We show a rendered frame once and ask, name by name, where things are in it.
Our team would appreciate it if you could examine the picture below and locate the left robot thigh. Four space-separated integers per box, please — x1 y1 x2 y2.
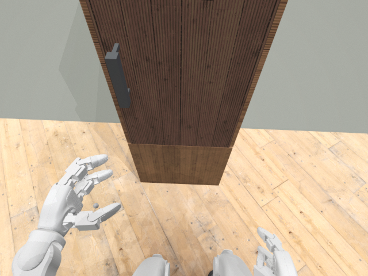
132 257 170 276

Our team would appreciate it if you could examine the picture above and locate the right robot hand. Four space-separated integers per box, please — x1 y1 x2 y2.
254 227 298 276

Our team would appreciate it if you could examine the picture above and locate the robot left forearm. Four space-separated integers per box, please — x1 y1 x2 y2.
11 229 66 276

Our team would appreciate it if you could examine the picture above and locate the handle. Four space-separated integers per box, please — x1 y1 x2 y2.
105 43 131 108

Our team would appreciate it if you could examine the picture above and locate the left robot hand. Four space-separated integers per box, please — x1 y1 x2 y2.
37 154 121 237

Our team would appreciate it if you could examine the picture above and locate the right robot thigh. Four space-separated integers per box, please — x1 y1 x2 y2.
213 254 252 276

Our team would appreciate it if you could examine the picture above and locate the robot thigh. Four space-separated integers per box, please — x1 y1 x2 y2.
213 254 252 276
132 257 170 276

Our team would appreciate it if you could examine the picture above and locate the cupboard door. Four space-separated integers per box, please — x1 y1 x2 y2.
86 0 281 148

